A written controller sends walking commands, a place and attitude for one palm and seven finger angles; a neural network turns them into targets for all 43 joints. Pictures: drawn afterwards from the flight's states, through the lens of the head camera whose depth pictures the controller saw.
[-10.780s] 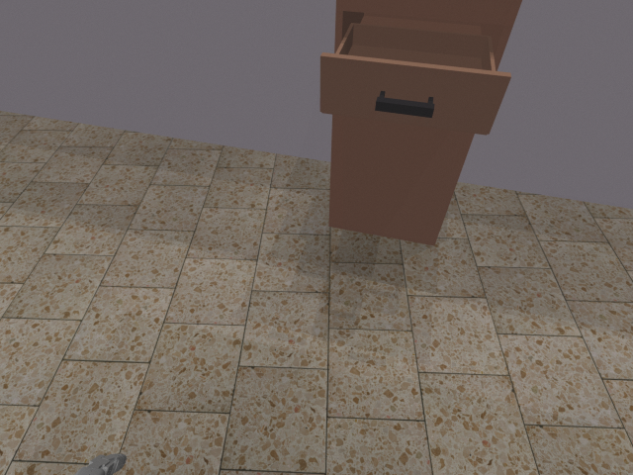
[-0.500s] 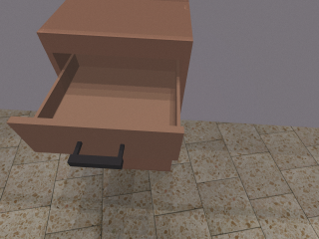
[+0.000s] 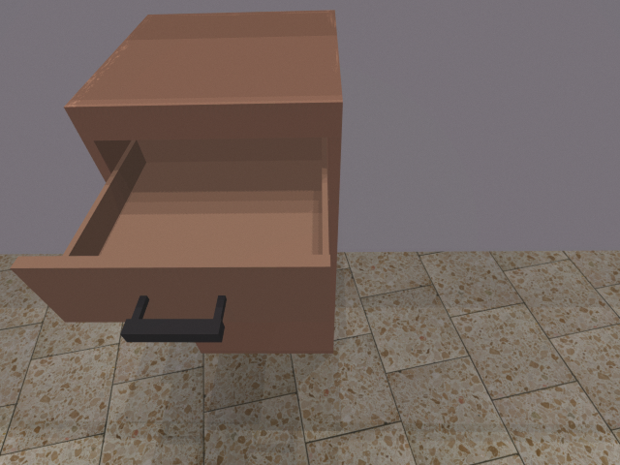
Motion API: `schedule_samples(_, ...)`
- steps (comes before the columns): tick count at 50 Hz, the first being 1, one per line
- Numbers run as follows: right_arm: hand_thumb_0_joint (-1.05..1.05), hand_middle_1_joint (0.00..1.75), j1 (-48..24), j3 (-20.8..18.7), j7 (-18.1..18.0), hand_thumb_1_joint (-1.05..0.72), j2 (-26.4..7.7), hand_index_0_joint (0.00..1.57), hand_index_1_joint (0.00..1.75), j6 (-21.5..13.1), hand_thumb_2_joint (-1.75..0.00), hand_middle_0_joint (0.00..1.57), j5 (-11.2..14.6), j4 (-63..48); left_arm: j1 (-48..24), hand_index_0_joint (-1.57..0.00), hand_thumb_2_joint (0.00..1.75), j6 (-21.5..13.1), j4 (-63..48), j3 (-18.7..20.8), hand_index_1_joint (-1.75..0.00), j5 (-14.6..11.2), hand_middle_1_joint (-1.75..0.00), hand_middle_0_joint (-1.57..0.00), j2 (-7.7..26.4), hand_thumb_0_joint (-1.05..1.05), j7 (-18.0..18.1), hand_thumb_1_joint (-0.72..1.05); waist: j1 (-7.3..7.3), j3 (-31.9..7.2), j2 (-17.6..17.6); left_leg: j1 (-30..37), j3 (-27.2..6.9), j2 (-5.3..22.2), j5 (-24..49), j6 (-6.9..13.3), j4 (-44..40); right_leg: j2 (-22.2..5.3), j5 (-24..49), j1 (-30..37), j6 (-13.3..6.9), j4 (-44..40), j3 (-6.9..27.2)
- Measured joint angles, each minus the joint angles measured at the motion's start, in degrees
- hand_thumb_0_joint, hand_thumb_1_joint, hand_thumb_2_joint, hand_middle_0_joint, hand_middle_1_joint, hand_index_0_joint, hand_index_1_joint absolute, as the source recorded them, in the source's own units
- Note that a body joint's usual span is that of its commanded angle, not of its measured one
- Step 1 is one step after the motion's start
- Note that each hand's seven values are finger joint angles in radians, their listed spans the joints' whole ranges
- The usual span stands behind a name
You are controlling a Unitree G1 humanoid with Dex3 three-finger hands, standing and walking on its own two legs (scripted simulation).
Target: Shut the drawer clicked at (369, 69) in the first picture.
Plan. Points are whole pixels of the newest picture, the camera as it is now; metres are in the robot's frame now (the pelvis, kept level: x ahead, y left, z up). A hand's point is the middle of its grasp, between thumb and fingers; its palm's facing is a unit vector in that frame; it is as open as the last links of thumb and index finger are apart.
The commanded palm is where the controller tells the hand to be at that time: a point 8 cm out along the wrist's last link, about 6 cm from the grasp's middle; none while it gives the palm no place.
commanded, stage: come to a stop and stand still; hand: left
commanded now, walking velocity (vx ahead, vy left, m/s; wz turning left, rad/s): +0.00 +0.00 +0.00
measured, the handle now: (177, 316) +0.30 +0.20 +0.03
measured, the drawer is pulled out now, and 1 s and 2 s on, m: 0.28 0.28 0.28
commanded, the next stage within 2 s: look again from close up in 0.80 s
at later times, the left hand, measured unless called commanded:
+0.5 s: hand out of the picture +0.05 +0.18 -0.17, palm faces -0.02 -0.97 -0.22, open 7.3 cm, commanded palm none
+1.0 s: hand out of the picture +0.04 +0.17 -0.17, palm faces -0.01 -0.98 -0.20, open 7.4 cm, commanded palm none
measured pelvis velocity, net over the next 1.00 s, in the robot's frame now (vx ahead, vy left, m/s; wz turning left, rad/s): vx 0.05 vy -0.01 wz -0.03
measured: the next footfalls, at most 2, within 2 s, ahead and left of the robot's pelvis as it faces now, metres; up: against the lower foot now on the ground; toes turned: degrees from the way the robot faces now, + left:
none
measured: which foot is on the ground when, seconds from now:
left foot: down 0.00-1.00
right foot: down 0.00-1.00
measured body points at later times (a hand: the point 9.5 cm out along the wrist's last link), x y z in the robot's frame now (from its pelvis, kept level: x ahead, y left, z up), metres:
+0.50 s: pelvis +0.03 +0.00 +0.01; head +0.05 -0.01 +0.45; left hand +0.05 +0.23 -0.15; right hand +0.03 -0.22 -0.16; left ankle +0.03 +0.12 -0.73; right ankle -0.03 -0.09 -0.73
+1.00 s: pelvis +0.05 -0.01 +0.01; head +0.06 -0.01 +0.46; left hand +0.04 +0.22 -0.15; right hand +0.06 -0.23 -0.15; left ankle +0.03 +0.12 -0.73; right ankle -0.03 -0.09 -0.73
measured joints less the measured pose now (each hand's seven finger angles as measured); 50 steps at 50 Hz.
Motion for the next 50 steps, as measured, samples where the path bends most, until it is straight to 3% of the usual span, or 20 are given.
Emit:
schedule_samples(9,0.0,0.3,2.7,1.0,-0.6,-0.91,1.2,0.2,0.3,-0.8,-0.9,0.19,0.1,4.9,-3.1,-0.2,0.9,-0.3,1.8,0.1,-0.3,-0.4,-0.3,-0.2,0.9,0.01,-0.2,0.91,-0.42,0.9,-1.6,1.4,0.4,0.3,0.4,-0.3,-2.5,0.5,0.9,1.4,-0.1,-3.0,0.4)
schedule_samples(20,0.0,0.3,0.2,1.2,-1.0,-0.91,3.0,0.2,0.3,-1.5,-0.9,0.2,0.3,6.4,-3.2,-0.2,0.9,-0.3,4.8,0.2,-0.3,-0.3,-0.3,-0.2,0.4,0.01,0.0,0.91,-0.13,0.7,-1.8,3.3,1.0,0.6,-0.7,-0.6,-3.3,0.8,0.5,3.4,-0.2,-4.6,1.1)
schedule_samples(35,0.0,0.3,-3.1,0.8,-1.6,-0.91,1.9,0.2,0.3,-1.6,-0.9,0.2,0.4,6.4,-0.7,-0.2,0.9,-0.6,6.7,0.2,-0.3,-0.1,-0.3,-0.2,-0.6,0.01,0.1,0.91,0.97,0.4,-2.2,4.9,1.2,0.7,-1.3,-0.9,-4.4,1.0,0.3,5.2,-0.2,-6.4,1.3)
schedule_samples(50,0.0,0.3,-2.9,0.8,-1.8,-0.92,2.1,0.2,0.3,-1.4,-0.9,0.2,0.4,7.1,-0.6,-0.2,0.9,-0.7,7.0,0.3,-0.3,-0.1,-0.3,-0.2,-0.7,0.01,0.1,0.91,1.02,0.1,-2.4,5.6,1.2,1.0,-1.4,-1.1,-5.0,1.3,0.5,6.1,-0.4,-7.5,1.3)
